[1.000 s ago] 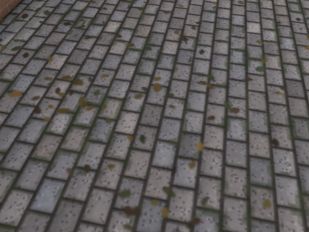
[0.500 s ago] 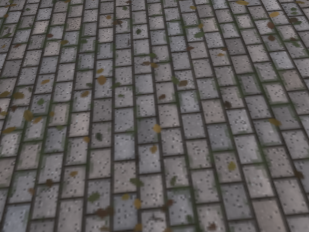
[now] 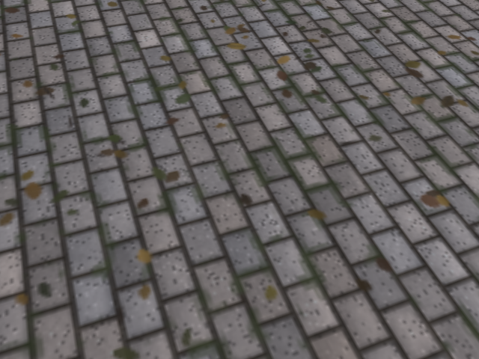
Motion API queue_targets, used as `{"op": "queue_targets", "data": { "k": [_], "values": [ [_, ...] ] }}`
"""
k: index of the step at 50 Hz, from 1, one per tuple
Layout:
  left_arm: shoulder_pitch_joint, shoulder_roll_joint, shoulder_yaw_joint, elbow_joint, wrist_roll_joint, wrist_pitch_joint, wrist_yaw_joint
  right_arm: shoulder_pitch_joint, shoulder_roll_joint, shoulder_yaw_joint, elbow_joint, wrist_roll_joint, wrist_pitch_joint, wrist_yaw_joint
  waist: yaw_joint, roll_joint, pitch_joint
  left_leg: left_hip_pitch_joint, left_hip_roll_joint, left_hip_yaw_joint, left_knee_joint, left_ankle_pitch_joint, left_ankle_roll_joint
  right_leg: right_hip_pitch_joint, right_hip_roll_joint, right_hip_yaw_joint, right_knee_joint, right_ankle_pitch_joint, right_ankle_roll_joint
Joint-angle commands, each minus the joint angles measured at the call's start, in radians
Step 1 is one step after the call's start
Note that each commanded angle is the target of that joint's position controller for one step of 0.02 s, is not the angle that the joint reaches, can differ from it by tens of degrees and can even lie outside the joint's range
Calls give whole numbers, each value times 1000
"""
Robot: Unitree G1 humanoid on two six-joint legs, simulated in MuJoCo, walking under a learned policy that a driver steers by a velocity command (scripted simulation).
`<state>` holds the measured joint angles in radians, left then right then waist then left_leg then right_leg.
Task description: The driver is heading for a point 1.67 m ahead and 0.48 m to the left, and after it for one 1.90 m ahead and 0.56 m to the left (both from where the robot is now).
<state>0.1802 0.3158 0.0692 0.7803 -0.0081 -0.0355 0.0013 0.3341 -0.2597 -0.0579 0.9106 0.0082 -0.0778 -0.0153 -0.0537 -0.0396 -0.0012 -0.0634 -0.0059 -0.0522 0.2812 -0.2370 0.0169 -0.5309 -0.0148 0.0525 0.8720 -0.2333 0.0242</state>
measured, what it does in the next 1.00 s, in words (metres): walks ahead, turning left: right foot, then left foot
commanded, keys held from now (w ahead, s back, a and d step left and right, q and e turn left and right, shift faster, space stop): w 0.44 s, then w+q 0.32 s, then q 0.24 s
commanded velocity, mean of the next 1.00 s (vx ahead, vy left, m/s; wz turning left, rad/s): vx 0.43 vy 0.00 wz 0.17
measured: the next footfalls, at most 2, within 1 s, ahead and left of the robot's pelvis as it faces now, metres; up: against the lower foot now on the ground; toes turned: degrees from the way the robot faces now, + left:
right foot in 0.18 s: +0.20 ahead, -0.16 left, +0.00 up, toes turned -1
left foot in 0.70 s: +0.54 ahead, +0.06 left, +0.00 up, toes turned +7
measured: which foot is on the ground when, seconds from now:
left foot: down 0.00-0.20, up 0.22-0.68, down 0.70-1.00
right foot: up 0.00-0.16, down 0.18-0.70, up 0.72-1.00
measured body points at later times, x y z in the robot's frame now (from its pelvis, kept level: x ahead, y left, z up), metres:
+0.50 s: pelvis +0.23 -0.07 +0.00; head +0.25 -0.08 +0.45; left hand +0.25 +0.21 -0.12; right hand +0.40 -0.34 -0.11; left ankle +0.39 +0.10 -0.69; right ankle +0.16 -0.16 -0.75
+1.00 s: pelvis +0.51 -0.01 -0.01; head +0.56 +0.01 +0.44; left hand +0.63 +0.29 -0.10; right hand +0.67 -0.27 -0.11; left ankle +0.51 +0.06 -0.75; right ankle +0.67 -0.16 -0.69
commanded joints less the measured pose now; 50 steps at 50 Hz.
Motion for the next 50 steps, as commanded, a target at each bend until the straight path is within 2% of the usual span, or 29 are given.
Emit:
{"op": "queue_targets", "data": {
  "k": [1,4,6,8,9,10,11,12,13,15,16,19,22,25,30,31,33,34,35,36,37,38,39,40,41,42,45,47,50],
  "values": [
    [-198,15,-9,-121,-4,-37,-11,-14,-193,-36,-53,7,-13,-3,-40,182,82,-10,198,-160,-164,-5,159,-79,-21,-52,-178,73,17],
    [-228,29,-10,-133,-14,-42,-23,31,-218,-39,-41,13,-8,8,-50,187,86,-45,220,-137,-148,43,166,36,-3,-81,-290,85,5],
    [-215,49,-6,-137,-22,-44,-29,42,-223,-39,-35,22,-2,13,-27,193,88,-41,253,-149,-132,77,162,97,-2,-79,-338,88,-24],
    [-109,81,11,-108,-22,-43,-26,25,-225,-38,-37,27,5,11,51,181,46,-59,248,-114,-36,254,130,272,18,-92,-401,104,-64],
    [19,120,33,-68,-22,-41,-18,26,-200,-28,-39,22,6,11,113,150,-28,-95,201,-61,118,390,102,449,28,-90,-423,92,-92],
    [194,178,54,-36,-15,-37,-7,11,-149,-7,-63,3,2,12,195,59,-164,-239,146,-1,403,305,57,706,-113,69,-420,35,-148],
    [289,277,73,-11,-1,-28,-9,73,-47,23,-106,0,-17,7,173,-253,-287,-567,-3,74,755,-170,-5,939,-359,526,-539,-193,-288],
    [272,188,47,-13,-2,-34,-18,35,-146,-1,-99,19,-33,8,184,-190,-240,-662,20,-42,905,-316,1,864,-367,652,-622,-299,-306],
    [188,141,28,-23,-2,-39,-21,-10,-191,-16,-116,38,-43,16,152,-154,-105,-729,76,-38,945,-240,24,762,-340,518,-631,-274,-275],
    [87,91,13,-43,8,-44,-27,-57,-168,-16,-114,20,-44,18,109,-60,2,-689,136,-11,876,-92,27,581,-253,332,-673,-86,-250],
    [60,74,7,-46,15,-47,-28,-56,-155,-17,-113,12,-37,20,83,-64,19,-643,158,-14,846,-47,24,517,-223,271,-697,4,-241],
    [54,82,10,-33,6,-58,-25,-57,-111,-8,-118,2,-15,28,48,-46,37,-621,165,5,774,33,-6,443,-200,170,-749,176,-259],
    [84,100,15,-10,4,-61,-16,-158,-100,-1,-159,-7,-11,28,63,-13,69,-650,154,16,588,178,-35,423,-180,91,-770,265,-256],
    [116,117,17,9,6,-62,-5,-264,-75,16,-186,4,-19,44,101,-15,88,-567,114,61,386,354,-24,394,-154,-11,-798,258,-223],
    [196,127,22,64,-2,-48,0,-378,-88,20,-250,18,-18,73,123,11,107,-603,73,40,264,338,36,587,-227,-73,-756,326,-194],
    [196,131,24,66,-2,-41,2,-380,-94,18,-258,17,-18,80,115,7,98,-600,61,48,256,297,50,630,-237,-86,-722,400,-184],
    [184,153,30,59,5,-26,11,-326,-125,3,-261,12,-14,85,75,-29,32,-500,3,98,268,196,82,687,-238,-117,-589,745,-157],
    [178,163,32,53,10,-15,17,-240,-157,-15,-246,11,-9,83,28,-47,-34,-390,-36,128,277,150,102,698,-226,-138,-448,919,-140],
    [169,160,27,41,14,-3,27,-94,-202,-43,-212,13,-4,74,-49,-34,-119,-179,-67,135,248,169,131,621,-190,-179,-229,961,-107],
    [199,134,11,8,34,-7,38,58,-281,-67,-193,11,7,58,-88,86,-245,145,98,-122,276,198,195,366,-146,-189,91,649,-73],
    [326,-13,-34,-10,43,-36,10,56,-329,-73,-196,20,3,64,21,314,-361,471,324,-687,156,-65,393,-66,76,-83,419,-291,-13],
    [215,100,-13,-13,5,-74,-5,75,-229,-50,-201,21,3,60,-55,193,-362,482,316,-759,44,-170,361,-176,48,74,501,-323,-32],
    [111,135,-3,-56,-28,-96,-12,11,-213,-44,-215,7,0,54,-51,157,-195,348,294,-607,24,-11,319,-231,10,64,487,-245,-44],
    [69,124,-8,-68,-19,-107,-4,-58,-209,-43,-235,1,-3,51,-15,43,-115,194,258,-491,29,218,298,-196,-28,54,427,-182,-43],
    [55,129,1,-68,4,-104,5,-113,-193,-39,-254,-7,-2,49,22,1,-59,58,229,-388,34,463,290,-142,-52,42,368,-162,-27],
    [73,134,6,-73,16,-91,9,-134,-182,-35,-267,-20,-1,45,56,20,-59,-33,208,-327,31,622,291,-65,-66,46,346,-158,-14],
    [109,84,-1,-83,26,-50,20,-145,-189,-40,-268,-10,6,33,92,56,-58,-168,162,-222,16,788,291,-4,-57,16,200,-119,39],
    [69,63,-8,-102,30,-35,28,-136,-216,-49,-263,-3,20,18,85,80,-68,-212,122,-177,32,802,266,14,-26,-3,71,-25,62],
    [-19,51,-14,-124,25,-31,22,-113,-215,-52,-253,13,54,-4,50,111,-104,-231,69,-160,73,675,195,88,24,-4,-121,170,70]
  ]
}}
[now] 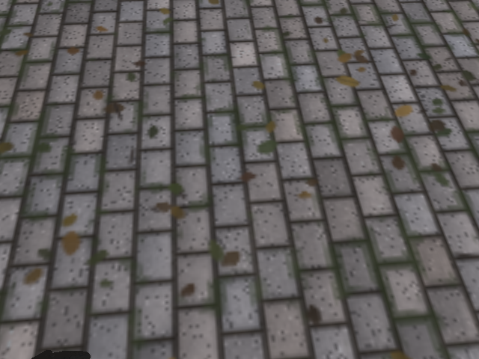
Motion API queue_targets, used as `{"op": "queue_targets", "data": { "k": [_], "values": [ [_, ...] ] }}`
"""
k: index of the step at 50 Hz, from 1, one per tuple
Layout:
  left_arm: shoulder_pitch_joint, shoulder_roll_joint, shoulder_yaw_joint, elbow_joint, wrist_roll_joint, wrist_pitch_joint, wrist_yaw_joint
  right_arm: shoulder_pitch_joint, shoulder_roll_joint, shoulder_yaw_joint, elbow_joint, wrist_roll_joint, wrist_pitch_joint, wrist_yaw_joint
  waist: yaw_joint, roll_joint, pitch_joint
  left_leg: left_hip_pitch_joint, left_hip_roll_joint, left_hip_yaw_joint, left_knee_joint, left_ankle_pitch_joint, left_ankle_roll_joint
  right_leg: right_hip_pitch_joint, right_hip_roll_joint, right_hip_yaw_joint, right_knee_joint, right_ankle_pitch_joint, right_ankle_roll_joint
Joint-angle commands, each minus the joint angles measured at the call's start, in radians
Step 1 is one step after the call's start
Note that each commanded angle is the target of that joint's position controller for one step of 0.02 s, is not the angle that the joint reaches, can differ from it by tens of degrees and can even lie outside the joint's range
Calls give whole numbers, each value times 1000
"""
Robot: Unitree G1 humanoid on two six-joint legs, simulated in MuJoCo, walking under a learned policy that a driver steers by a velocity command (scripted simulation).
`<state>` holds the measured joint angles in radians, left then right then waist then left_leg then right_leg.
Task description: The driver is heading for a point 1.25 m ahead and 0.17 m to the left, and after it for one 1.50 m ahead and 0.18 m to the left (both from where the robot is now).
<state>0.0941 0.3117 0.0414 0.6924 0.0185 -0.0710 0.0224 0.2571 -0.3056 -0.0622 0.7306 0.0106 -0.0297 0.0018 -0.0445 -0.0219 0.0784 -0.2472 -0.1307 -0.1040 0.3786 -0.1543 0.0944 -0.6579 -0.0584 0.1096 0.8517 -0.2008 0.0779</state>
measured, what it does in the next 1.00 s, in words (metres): walks ahead, turning left: right foot, then left foot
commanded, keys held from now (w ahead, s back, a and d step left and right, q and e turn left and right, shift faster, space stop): q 0.42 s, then no key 0.10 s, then w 0.48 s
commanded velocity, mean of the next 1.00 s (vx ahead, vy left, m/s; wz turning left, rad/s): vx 0.18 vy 0.00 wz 0.37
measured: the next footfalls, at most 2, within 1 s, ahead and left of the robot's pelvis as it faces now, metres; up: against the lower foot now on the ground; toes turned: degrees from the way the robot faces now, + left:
right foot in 0.16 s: +0.24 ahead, -0.13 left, +0.00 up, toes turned +12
left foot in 0.60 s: +0.11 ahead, +0.11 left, +0.00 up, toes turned +20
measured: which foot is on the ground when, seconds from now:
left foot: down 0.00-0.18, up 0.20-0.58, down 0.60-1.00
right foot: up 0.00-0.14, down 0.16-0.58, up 0.60-1.00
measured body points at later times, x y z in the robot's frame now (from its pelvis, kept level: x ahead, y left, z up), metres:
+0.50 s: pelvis +0.11 -0.03 +0.00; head +0.15 -0.02 +0.44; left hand +0.17 +0.27 -0.11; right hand +0.34 -0.26 -0.10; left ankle +0.08 +0.10 -0.70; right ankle +0.20 -0.14 -0.74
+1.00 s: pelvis +0.22 +0.03 +0.00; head +0.23 +0.05 +0.45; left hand +0.31 +0.33 -0.10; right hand +0.34 -0.24 -0.11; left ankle +0.07 +0.09 -0.74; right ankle +0.39 -0.06 -0.72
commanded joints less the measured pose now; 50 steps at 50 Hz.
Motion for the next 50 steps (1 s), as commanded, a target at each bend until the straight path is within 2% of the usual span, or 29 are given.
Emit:
{"op": "queue_targets", "data": {
  "k": [1,4,6,7,8,9,10,11,12,13,14,15,17,21,24,26,28,29,30,31,32,33,35,37,40,44,47,50],
  "values": [
    [31,56,13,-47,-7,5,-3,-23,-168,-48,-70,13,16,-27,27,101,-186,-36,192,-127,-13,534,102,223,80,-55,-150,170,16],
    [-23,80,22,-68,-14,4,-13,-9,-162,-47,-70,9,37,-36,14,123,-180,34,212,-231,45,397,85,219,99,-16,-261,137,7],
    [-2,106,35,-67,-11,-6,-17,-29,-151,-45,-84,6,42,-40,35,147,-171,79,218,-311,103,325,70,243,99,3,-341,99,-17],
    [31,109,40,-60,-10,-14,-16,-56,-141,-41,-95,8,43,-40,64,155,-168,76,197,-323,148,279,48,302,87,-4,-423,166,-38],
    [66,136,47,-59,1,-21,-10,-55,-109,-30,-109,3,41,-39,75,122,-201,32,152,-301,242,171,11,433,1,37,-477,322,-82],
    [96,189,54,-70,15,-16,3,-9,-54,-13,-121,-17,36,-37,56,-52,-278,-97,55,-173,468,-198,-44,630,-208,207,-444,676,-169],
    [129,191,58,-45,31,7,2,119,-70,-13,-129,2,37,-34,-6,-293,-347,-297,-29,-75,656,-597,-94,769,-402,500,-453,742,-361],
    [99,134,49,-68,1,17,0,156,-166,-37,-92,-1,42,-33,8,-186,-318,-340,49,-80,793,-544,-135,728,-388,504,-468,580,-374],
    [76,88,37,-81,-2,25,2,82,-204,-54,-86,8,57,-35,35,-105,-252,-358,75,-57,860,-465,-160,669,-313,353,-459,478,-326],
    [42,81,32,-86,3,35,2,53,-191,-57,-83,12,75,-41,30,-54,-213,-356,93,-37,873,-405,-175,600,-254,262,-478,375,-292],
    [12,86,32,-87,-2,42,5,26,-182,-57,-98,9,87,-46,29,-63,-172,-360,114,-27,874,-356,-184,540,-233,214,-502,305,-289],
    [-2,96,34,-84,4,48,8,22,-151,-50,-105,11,94,-43,23,-83,-143,-322,119,7,856,-319,-189,470,-193,143,-531,284,-284],
    [1,94,38,-75,9,56,13,15,-106,-39,-121,14,94,-40,30,-126,-141,-295,123,52,773,-283,-195,463,-164,60,-557,278,-294],
    [9,121,54,-60,0,65,17,-43,-87,-28,-157,4,86,-28,58,-129,-187,-239,173,74,596,-251,-185,515,-215,7,-560,305,-325],
    [9,144,61,-45,-11,72,5,-49,-85,-23,-163,-2,85,-16,64,-140,-194,-133,164,104,455,-243,-159,491,-223,-16,-554,293,-327],
    [13,153,62,-31,-25,75,-4,-33,-90,-25,-157,-3,85,-9,55,-141,-189,-81,149,120,336,-212,-134,495,-229,-15,-529,267,-315],
    [10,145,57,-16,-46,78,-12,44,-83,-27,-119,-5,83,0,12,-114,-193,92,117,160,123,-98,-79,396,-200,-44,-502,-1,-260],
    [37,98,43,2,-45,75,-18,80,-90,-29,-102,-6,83,-1,1,-71,-184,213,123,124,57,-105,-47,285,-153,-85,-451,-176,-193],
    [36,4,11,-8,-12,67,-34,137,-142,-38,-98,-11,82,-12,-1,146,-188,327,330,-167,-48,-225,21,109,-50,-201,-181,-340,-89],
    [-35,49,27,-59,-14,54,-30,142,-272,-65,-109,-20,70,-8,-34,288,-101,222,515,-474,-182,-466,192,-113,59,-189,9,-424,-52],
    [-91,129,53,-64,-37,41,-24,111,-228,-54,-112,-38,40,-8,-52,205,-40,156,494,-492,-243,-586,207,-128,7,-84,117,-340,-65],
    [-52,140,63,-49,-47,37,-25,62,-188,-40,-104,-33,18,-11,-8,226,-4,153,457,-424,-248,-563,166,-146,-8,-67,133,-243,-77],
    [2,133,69,-1,-28,31,-24,24,-136,-23,-98,-13,-5,-18,16,210,-9,192,393,-299,-246,-427,107,-140,-27,-64,124,-105,-68],
    [9,102,65,16,-26,17,-32,52,-117,-17,-86,-17,-21,-22,20,164,-23,204,360,-221,-257,-296,92,-115,-20,-80,112,15,-61],
    [-16,69,54,20,-29,5,-40,87,-120,-22,-69,-14,-34,-23,7,140,-33,233,343,-140,-263,-160,91,-94,-18,-88,-5,126,-43],
    [-86,47,37,-1,-35,-2,-52,121,-152,-34,-41,-6,-35,-20,-26,144,-4,201,349,-87,-265,-97,101,-19,-5,-100,-187,177,-26],
    [-132,45,27,-20,-40,-11,-65,155,-163,-40,-12,2,-30,-16,-46,130,24,204,372,-77,-249,-68,112,7,0,-109,-264,157,-42],
    [-138,61,23,-34,-44,-23,-78,167,-169,-45,8,10,-25,-14,-36,136,31,231,399,-84,-216,-12,105,53,4,-109,-318,104,-84]
  ]
}}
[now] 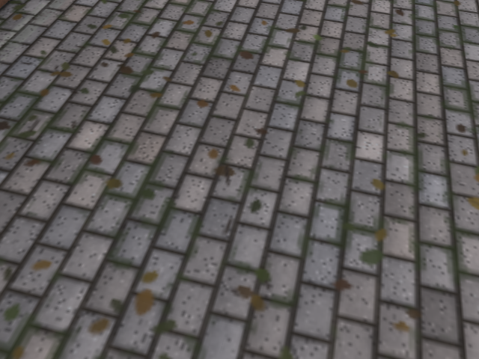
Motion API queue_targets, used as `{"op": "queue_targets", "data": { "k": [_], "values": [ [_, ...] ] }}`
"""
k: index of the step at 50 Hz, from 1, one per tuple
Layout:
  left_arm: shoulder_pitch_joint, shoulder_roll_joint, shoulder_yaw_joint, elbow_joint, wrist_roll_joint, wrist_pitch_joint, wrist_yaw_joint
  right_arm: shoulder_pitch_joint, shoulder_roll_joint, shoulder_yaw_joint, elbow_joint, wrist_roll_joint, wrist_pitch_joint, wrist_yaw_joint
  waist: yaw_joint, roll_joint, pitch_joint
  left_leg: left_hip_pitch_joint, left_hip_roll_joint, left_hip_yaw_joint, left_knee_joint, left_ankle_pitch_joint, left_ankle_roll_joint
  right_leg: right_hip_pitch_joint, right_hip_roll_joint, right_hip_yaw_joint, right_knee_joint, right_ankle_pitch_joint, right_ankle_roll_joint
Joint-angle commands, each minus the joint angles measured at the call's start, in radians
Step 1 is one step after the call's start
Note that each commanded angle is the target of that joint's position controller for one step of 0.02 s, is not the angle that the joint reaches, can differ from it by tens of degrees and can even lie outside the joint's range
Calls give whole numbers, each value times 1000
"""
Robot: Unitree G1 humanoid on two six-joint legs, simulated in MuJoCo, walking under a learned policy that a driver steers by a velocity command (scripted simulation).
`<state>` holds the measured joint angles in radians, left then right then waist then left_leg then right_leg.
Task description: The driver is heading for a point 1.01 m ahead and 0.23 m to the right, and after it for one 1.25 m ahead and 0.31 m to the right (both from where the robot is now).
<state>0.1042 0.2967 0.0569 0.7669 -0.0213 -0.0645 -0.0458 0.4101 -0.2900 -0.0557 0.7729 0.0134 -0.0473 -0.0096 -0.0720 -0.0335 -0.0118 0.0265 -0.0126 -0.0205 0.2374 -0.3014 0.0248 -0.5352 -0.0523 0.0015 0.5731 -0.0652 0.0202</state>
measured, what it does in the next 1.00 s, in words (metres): walks ahead: right foot, then left foot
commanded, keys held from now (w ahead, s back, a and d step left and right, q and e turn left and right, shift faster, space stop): w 0.72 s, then w+e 0.28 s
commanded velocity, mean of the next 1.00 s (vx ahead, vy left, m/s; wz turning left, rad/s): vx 0.48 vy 0.00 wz -0.06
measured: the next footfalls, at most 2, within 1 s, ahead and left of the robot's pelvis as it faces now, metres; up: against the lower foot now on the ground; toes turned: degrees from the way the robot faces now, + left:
right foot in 0.08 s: +0.19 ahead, -0.14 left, +0.00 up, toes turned -2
left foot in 0.60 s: +0.52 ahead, +0.10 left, +0.00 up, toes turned +1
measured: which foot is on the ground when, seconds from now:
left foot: down 0.00-0.10, up 0.12-0.58, down 0.60-1.00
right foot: up 0.00-0.06, down 0.08-0.62, up 0.64-1.00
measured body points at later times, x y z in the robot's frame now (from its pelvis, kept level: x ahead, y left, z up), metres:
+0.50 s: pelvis +0.26 -0.04 +0.00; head +0.30 -0.03 +0.45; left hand +0.26 +0.25 -0.13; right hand +0.48 -0.27 -0.09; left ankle +0.46 +0.11 -0.70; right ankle +0.15 -0.14 -0.74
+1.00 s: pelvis +0.55 +0.00 +0.00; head +0.57 +0.00 +0.45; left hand +0.74 +0.24 -0.11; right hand +0.57 -0.28 -0.12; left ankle +0.48 +0.09 -0.74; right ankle +0.73 -0.18 -0.69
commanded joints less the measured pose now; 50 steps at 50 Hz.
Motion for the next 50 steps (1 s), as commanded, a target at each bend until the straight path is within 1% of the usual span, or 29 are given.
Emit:
{"op": "queue_targets", "data": {
  "k": [1,3,4,5,6,7,8,9,10,11,13,15,20,22,25,28,29,30,31,32,33,34,35,36,37,40,42,46,50],
  "values": [
    [-130,88,10,-106,-5,-33,-11,11,-190,-53,-31,9,-4,-3,5,155,112,-30,289,-173,-58,182,168,-34,5,-9,-51,-50,-42],
    [-15,118,26,-74,1,-37,-5,-18,-193,-52,-31,10,3,-5,82,154,44,-42,256,-128,79,441,134,157,49,-50,-102,-51,-83],
    [128,162,48,-31,3,-37,5,-10,-162,-40,-29,4,4,-6,142,122,-59,-103,195,-68,269,560,102,379,49,-44,-102,-39,-114],
    [297,235,66,-5,18,-36,14,2,-103,-16,-61,-14,0,-9,199,-7,-224,-330,119,-8,602,383,48,694,-149,205,-94,-105,-198],
    [358,292,77,17,19,-34,7,71,-24,5,-83,-8,-21,-10,161,-290,-315,-649,-50,-34,902,-241,-10,906,-327,662,-242,-343,-320],
    [320,193,48,12,4,-35,7,5,-127,-18,-75,14,-38,-5,184,-183,-230,-765,0,-131,1018,-258,-5,855,-313,676,-304,-450,-295],
    [253,158,35,2,6,-32,12,-65,-158,-27,-91,30,-49,4,166,-135,-110,-813,54,-100,1026,-170,12,749,-289,537,-311,-393,-261],
    [196,141,30,-10,15,-28,14,-101,-148,-24,-93,21,-55,3,142,-52,-58,-785,98,-72,987,-82,16,642,-250,444,-324,-293,-244],
    [160,115,22,-18,22,-26,14,-123,-137,-26,-92,7,-54,5,122,-32,-10,-761,125,-64,937,-21,11,556,-215,373,-350,-194,-242],
    [139,99,16,-22,32,-28,15,-108,-122,-26,-87,4,-48,8,95,-53,-4,-709,145,-66,914,20,7,496,-190,321,-375,-131,-240],
    [133,99,18,-14,24,-37,17,-86,-86,-20,-77,2,-32,10,71,-59,5,-675,153,-49,875,49,-11,436,-172,252,-416,-30,-259],
    [141,114,21,0,17,-44,22,-130,-74,-16,-94,-8,-22,6,67,-38,40,-709,158,-35,799,103,-36,402,-166,192,-446,58,-268],
    [200,141,26,28,8,-33,38,-316,-29,5,-143,-5,-42,22,125,-21,81,-653,116,17,439,372,-42,389,-109,60,-466,122,-224],
    [251,156,29,49,1,-26,40,-379,-29,8,-162,2,-48,34,150,-16,92,-636,97,23,363,417,-36,430,-133,65,-461,101,-224],
    [280,165,35,74,-6,-8,45,-424,-51,1,-187,5,-53,50,142,-19,100,-659,86,1,293,372,-2,551,-187,77,-413,152,-206],
    [264,189,44,78,-3,10,52,-343,-96,-18,-173,0,-50,53,77,-47,31,-524,38,33,274,249,43,630,-199,67,-271,438,-174],
    [247,184,41,76,0,18,55,-216,-129,-38,-138,-1,-48,47,4,-41,-50,-350,6,65,254,251,70,608,-161,34,-111,572,-152],
    [253,149,25,64,13,21,58,-53,-175,-58,-98,-4,-43,36,-65,-11,-176,-74,66,10,289,265,110,471,-112,3,123,466,-120],
    [385,31,-12,37,19,4,50,43,-285,-81,-83,-27,-40,32,-22,213,-342,340,336,-441,271,99,270,62,41,-31,538,42,-50],
    [366,47,-15,58,13,-18,42,71,-213,-63,-73,-10,-38,35,-39,286,-416,391,400,-737,95,-27,306,-94,113,99,697,-498,-43],
    [274,137,10,27,-17,-33,33,0,-165,-43,-78,-5,-39,35,-38,214,-252,278,374,-621,66,-98,254,-195,47,127,761,-467,-60],
    [194,140,9,4,-25,-41,32,-74,-143,-35,-90,-6,-38,33,-15,144,-135,124,336,-485,46,-43,226,-200,-6,90,726,-379,-69],
    [156,129,9,-3,-9,-41,35,-131,-119,-27,-89,-13,-39,36,17,86,-49,-20,296,-383,12,54,214,-175,-43,71,657,-307,-66],
    [170,124,16,3,1,-32,37,-166,-94,-20,-92,-22,-47,38,54,106,-26,-110,263,-315,-18,131,201,-111,-78,80,601,-251,-62],
    [204,105,13,19,0,-18,37,-189,-85,-19,-91,-24,-52,39,77,122,-22,-162,246,-266,-50,162,200,-59,-89,81,582,-220,-52],
    [207,69,9,28,-2,16,44,-187,-101,-27,-58,-25,-75,35,93,111,16,-225,239,-138,-116,250,210,-69,-95,87,521,-138,-23],
    [146,68,11,9,0,19,47,-164,-111,-31,-34,-32,-77,26,75,92,46,-203,235,-72,-134,288,201,-132,-86,114,429,-37,-9],
    [45,46,6,-19,4,3,29,-156,-128,-32,-12,-27,-72,11,39,83,67,-168,204,67,-147,330,154,-107,-52,68,186,182,-11],
    [-71,24,-6,-75,3,0,7,-88,-146,-38,33,-16,-53,4,-13,59,106,-32,249,117,-123,372,145,-150,-39,27,58,187,-34]
  ]
}}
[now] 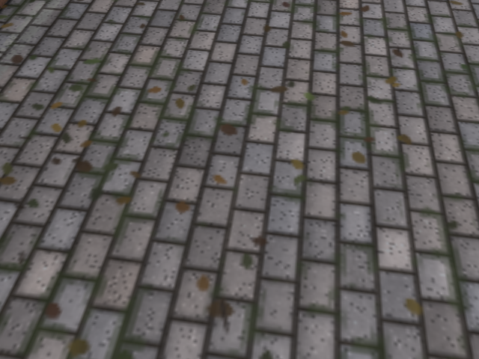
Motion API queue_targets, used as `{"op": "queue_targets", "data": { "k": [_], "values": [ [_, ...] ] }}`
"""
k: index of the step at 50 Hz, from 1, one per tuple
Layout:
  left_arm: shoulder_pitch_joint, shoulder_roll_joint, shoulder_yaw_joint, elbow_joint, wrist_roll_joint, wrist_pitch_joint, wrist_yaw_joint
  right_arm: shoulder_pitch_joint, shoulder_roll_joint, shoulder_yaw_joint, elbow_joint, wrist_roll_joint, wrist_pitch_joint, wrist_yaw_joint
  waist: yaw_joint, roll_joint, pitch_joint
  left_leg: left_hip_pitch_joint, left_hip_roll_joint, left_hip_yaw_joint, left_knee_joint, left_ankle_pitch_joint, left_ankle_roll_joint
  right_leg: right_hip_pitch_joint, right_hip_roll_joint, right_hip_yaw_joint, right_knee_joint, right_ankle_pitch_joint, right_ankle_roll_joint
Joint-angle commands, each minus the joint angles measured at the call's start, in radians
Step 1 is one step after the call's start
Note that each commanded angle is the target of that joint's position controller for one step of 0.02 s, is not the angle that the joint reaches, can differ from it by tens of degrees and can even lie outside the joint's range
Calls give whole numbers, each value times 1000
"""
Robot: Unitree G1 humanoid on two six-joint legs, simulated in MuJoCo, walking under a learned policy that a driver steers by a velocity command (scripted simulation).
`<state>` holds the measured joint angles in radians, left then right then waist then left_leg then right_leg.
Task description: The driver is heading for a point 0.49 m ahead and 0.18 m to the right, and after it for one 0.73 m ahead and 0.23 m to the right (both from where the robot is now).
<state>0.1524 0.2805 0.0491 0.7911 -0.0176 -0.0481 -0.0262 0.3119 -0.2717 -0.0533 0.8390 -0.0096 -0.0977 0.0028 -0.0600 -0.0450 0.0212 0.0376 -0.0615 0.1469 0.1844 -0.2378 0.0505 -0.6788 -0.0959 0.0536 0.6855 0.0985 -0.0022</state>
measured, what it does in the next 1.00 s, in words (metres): walks ahead, turning right: right foot, then left foot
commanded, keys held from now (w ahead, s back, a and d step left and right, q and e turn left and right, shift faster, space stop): w+e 0.80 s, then e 0.16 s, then no key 0.04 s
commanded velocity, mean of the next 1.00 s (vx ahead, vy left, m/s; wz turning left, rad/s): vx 0.47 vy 0.00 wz -0.55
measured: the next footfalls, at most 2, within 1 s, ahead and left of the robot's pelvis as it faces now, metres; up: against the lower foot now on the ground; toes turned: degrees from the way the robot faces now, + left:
right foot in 0.16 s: +0.26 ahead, -0.13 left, +0.00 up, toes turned -7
left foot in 0.62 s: +0.58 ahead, +0.01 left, +0.00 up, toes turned -25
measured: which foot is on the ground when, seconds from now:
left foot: down 0.00-0.14, up 0.16-0.60, down 0.62-1.00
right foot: up 0.00-0.14, down 0.16-0.62, up 0.64-1.00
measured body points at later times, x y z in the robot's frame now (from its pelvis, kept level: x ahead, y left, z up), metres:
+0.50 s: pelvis +0.30 -0.05 +0.00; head +0.33 -0.07 +0.45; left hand +0.43 +0.21 -0.10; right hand +0.44 -0.35 -0.08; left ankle +0.52 +0.07 -0.69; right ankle +0.23 -0.12 -0.74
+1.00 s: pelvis +0.55 -0.10 +0.00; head +0.58 -0.13 +0.45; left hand +0.86 -0.01 -0.08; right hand +0.43 -0.37 -0.12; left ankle +0.55 +0.03 -0.74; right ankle +0.61 -0.30 -0.70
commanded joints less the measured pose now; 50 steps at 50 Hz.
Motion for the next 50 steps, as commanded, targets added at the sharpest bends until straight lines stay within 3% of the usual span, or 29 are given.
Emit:
{"op": "queue_targets", "data": {
  "k": [1,3,5,6,7,8,9,10,11,12,13,14,17,19,22,26,28,30,31,32,33,34,35,36,37,40,44,47,50],
  "values": [
    [-140,41,2,-115,0,-16,-19,21,-168,-43,-25,11,7,-9,-30,69,78,6,312,-43,-49,337,116,-29,8,-35,-73,-11,-22],
    [-161,48,4,-145,0,-16,-34,25,-180,-49,-16,19,27,-14,-23,79,77,87,337,-29,14,466,104,-47,25,-66,-94,-112,-46],
    [-118,76,19,-158,-1,-13,-42,0,-207,-57,-24,22,45,-25,19,117,22,120,339,2,140,804,79,53,79,-127,-92,-220,-82],
    [-41,104,35,-148,-1,-9,-42,-11,-218,-60,-30,21,55,-32,65,136,-34,115,330,18,262,961,65,161,119,-155,-85,-264,-105],
    [104,150,63,-116,-3,-7,-34,-28,-216,-58,-38,23,63,-39,147,122,-113,47,296,46,457,989,36,366,160,-162,-136,-225,-140],
    [274,228,96,-83,-5,1,-15,-20,-192,-44,-57,11,56,-45,221,38,-216,-183,256,48,747,736,-4,683,71,13,-161,-208,-200],
    [277,325,113,-83,-15,0,-7,90,-39,5,-104,-20,25,-21,109,-222,-308,-662,38,-21,1104,-235,-74,1051,-189,569,-220,-351,-397],
    [305,240,88,-103,-9,-9,-6,-1,-110,-3,-107,13,-18,-3,179,-119,-409,-792,16,-240,1225,-349,-61,1126,-237,777,-356,-441,-427],
    [270,192,74,-101,1,-16,-3,-102,-160,-15,-141,50,-43,9,196,-73,-270,-867,72,-257,1207,-258,-36,1040,-207,622,-378,-372,-371],
    [209,173,68,-111,0,-20,-2,-133,-149,-10,-153,43,-56,7,156,16,-182,-843,116,-248,1120,-175,-26,896,-165,506,-380,-281,-337],
    [142,143,59,-125,0,-19,0,-146,-152,-16,-148,17,-57,0,115,56,-113,-787,144,-240,1026,-134,-34,753,-128,417,-395,-167,-315],
    [105,124,50,-143,13,-20,4,-129,-160,-23,-148,6,-48,-1,79,34,-93,-713,162,-245,984,-105,-44,658,-104,369,-417,-79,-313],
    [87,142,56,-154,7,-20,17,-103,-125,-19,-152,-6,-15,-2,42,24,-56,-650,166,-216,851,-70,-94,507,-70,287,-462,28,-318],
    [107,172,65,-147,3,-18,30,-170,-97,-7,-176,-9,-6,-4,58,16,-25,-637,148,-194,704,44,-122,439,-33,226,-473,29,-295],
    [147,181,69,-133,-4,-6,42,-285,-71,5,-202,-3,-12,4,109,-17,-16,-541,93,-181,461,281,-130,383,28,175,-451,-77,-234],
    [209,172,69,-109,-13,5,44,-346,-111,-9,-228,17,-23,15,129,-41,-23,-494,67,-223,332,307,-111,464,-11,277,-379,-199,-201],
    [203,169,70,-110,-10,9,47,-322,-139,-23,-225,19,-31,19,106,-65,-25,-469,70,-238,309,229,-82,519,-38,339,-317,-208,-185],
    [181,142,62,-119,-4,13,45,-199,-165,-43,-195,15,-40,13,36,-76,-68,-300,71,-213,257,187,-36,509,-1,340,-202,-159,-148],
    [179,86,41,-134,5,10,40,-75,-205,-58,-183,-3,-45,6,-23,-18,-182,-82,185,-308,275,149,20,433,55,282,16,-209,-114],
    [297,21,21,-159,-13,2,41,48,-293,-81,-160,-21,-34,2,-5,245,-339,284,416,-703,224,-55,171,109,198,134,364,-503,-36],
    [318,80,22,-161,-22,-2,42,68,-246,-73,-146,4,-24,11,-3,354,-339,312,494,-966,129,-302,208,-71,156,124,550,-695,-20],
    [243,159,44,-155,-24,2,42,16,-172,-53,-162,11,-19,8,-22,232,-201,198,456,-846,103,-365,167,-124,106,133,622,-611,-13],
    [172,169,48,-167,-14,9,43,-32,-145,-43,-169,5,-10,5,-17,157,-116,79,416,-696,101,-254,133,-111,71,92,625,-538,-9],
    [132,159,50,-179,-3,10,40,-71,-121,-34,-163,0,-6,4,1,129,-49,-32,373,-583,79,-128,124,-88,43,83,578,-484,-6],
    [127,145,53,-183,-3,15,36,-92,-103,-27,-157,-5,-7,2,24,151,-25,-100,342,-500,57,-45,114,-48,13,82,539,-447,-8],
    [127,89,44,-192,-11,31,27,-98,-110,-33,-135,2,-18,1,42,165,-3,-170,317,-350,-8,80,128,-9,-13,50,469,-396,0],
    [69,64,35,-219,7,34,23,-130,-159,-50,-112,1,-8,-8,54,126,3,-161,310,-158,22,532,137,10,-4,8,259,-260,32],
    [-2,47,29,-232,7,29,2,-129,-177,-52,-95,12,15,-21,25,131,-14,-160,279,-43,52,590,104,115,26,-56,64,-91,22],
    [-55,60,37,-264,6,32,-20,-93,-201,-58,-70,35,30,-21,15,132,-26,-98,306,-38,112,603,92,168,50,-66,-46,-121,-11]
  ]
}}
